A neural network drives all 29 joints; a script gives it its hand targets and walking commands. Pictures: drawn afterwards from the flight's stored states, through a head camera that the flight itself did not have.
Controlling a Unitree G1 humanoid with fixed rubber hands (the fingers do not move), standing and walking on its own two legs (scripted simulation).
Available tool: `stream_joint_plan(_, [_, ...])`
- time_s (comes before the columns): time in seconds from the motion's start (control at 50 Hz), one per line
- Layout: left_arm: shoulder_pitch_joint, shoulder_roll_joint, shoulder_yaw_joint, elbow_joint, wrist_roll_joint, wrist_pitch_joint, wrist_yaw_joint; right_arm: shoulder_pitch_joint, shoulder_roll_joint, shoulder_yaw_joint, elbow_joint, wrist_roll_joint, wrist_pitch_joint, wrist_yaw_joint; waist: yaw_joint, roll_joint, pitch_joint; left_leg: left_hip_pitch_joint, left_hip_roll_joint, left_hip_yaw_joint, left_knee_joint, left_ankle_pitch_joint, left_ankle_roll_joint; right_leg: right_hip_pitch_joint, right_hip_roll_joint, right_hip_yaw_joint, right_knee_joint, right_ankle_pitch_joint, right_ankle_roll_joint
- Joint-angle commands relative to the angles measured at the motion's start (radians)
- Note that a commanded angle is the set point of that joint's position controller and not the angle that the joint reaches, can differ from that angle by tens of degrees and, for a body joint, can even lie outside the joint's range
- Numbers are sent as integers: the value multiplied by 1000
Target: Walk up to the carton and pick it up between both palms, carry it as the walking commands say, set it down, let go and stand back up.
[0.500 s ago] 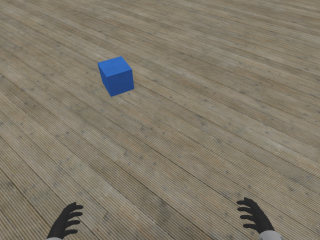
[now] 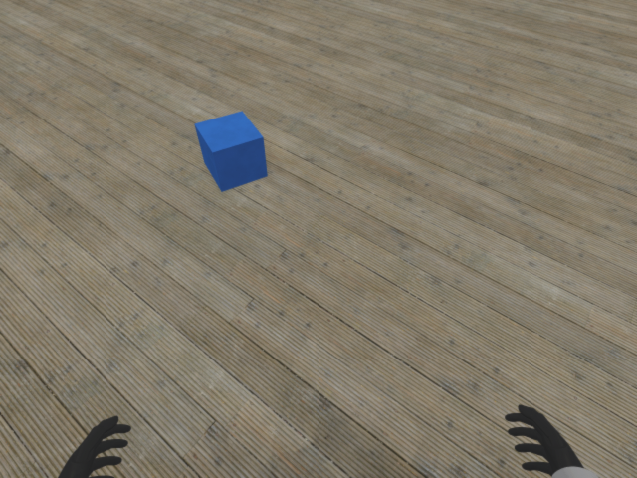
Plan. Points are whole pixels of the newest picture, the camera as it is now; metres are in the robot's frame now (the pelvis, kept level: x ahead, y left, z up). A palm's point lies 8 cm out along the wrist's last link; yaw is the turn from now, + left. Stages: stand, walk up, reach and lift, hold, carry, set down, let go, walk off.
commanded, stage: stand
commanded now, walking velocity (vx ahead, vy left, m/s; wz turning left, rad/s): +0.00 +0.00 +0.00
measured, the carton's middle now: (232, 151) +1.56 +0.36 -0.64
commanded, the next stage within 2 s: walk up in 1.24 s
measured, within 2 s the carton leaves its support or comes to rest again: neither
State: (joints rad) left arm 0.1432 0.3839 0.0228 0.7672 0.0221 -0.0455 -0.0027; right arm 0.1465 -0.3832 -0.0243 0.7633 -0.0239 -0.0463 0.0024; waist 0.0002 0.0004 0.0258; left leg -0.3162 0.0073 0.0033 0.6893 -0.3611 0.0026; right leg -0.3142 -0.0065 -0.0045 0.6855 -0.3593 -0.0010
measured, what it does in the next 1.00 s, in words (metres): stands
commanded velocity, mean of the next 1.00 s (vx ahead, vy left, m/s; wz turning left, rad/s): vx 0.00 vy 0.00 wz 0.00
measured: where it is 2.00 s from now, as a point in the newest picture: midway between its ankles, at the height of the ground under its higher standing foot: outside the picture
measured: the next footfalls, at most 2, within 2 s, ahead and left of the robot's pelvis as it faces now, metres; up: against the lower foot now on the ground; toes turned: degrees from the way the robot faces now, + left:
left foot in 1.72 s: +0.14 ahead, +0.19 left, +0.00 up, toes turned +16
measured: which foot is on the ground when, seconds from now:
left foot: down 0.00-1.00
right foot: down 0.00-1.00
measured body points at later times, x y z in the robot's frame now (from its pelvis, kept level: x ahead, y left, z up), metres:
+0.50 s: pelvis +0.00 +0.00 +0.02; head +0.00 +0.00 +0.47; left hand +0.13 +0.31 -0.08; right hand +0.13 -0.31 -0.08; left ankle +0.00 +0.12 -0.72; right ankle +0.00 -0.12 -0.72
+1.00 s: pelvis +0.00 +0.00 +0.03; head +0.00 +0.00 +0.48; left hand +0.11 +0.31 -0.09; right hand +0.11 -0.32 -0.09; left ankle +0.00 +0.12 -0.72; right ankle +0.00 -0.12 -0.72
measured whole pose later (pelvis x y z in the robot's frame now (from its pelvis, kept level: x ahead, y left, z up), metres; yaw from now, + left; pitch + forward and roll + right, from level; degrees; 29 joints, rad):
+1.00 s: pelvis +0.00 +0.00 +0.03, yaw +0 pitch -2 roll +0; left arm 0.08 0.40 0.00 1.05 0.01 -0.03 0.00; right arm 0.08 -0.39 0.00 1.05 -0.01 -0.02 0.00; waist 0.00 0.00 0.04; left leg -0.14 0.01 0.01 0.36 -0.19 0.00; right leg -0.14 -0.01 0.00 0.37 -0.19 0.00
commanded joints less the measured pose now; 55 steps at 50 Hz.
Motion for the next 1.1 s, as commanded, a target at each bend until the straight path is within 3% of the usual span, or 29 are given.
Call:
stream_joint_plan(0.0, [-46,167,37,-43,-3,-12,4,-45,-168,-38,-44,3,-12,-4,1,2,-73,31,80,-96,-137,187,62,35,-79,94,-131,192,-66])
stream_joint_plan(0.6, [-101,179,6,183,-11,3,4,-108,-176,-13,188,11,7,-1,0,0,-47,162,106,-94,-352,247,30,164,-107,98,-347,253,-35])
stream_joint_plan(1.08, [-102,185,4,242,-11,13,7,-107,-184,-10,249,12,14,-4,1,0,-41,187,116,-94,-394,252,25,180,-116,99,-389,258,-30])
